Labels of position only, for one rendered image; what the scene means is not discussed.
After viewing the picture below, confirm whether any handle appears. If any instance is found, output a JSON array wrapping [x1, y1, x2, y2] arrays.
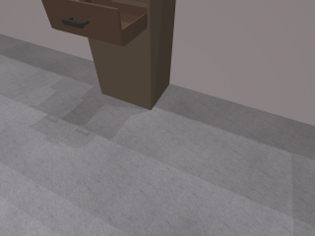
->
[[62, 17, 90, 29]]

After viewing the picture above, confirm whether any cabinet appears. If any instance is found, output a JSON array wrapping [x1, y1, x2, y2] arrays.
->
[[79, 0, 176, 110]]

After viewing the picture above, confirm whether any drawer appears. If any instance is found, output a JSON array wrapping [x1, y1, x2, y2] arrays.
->
[[41, 0, 148, 47]]

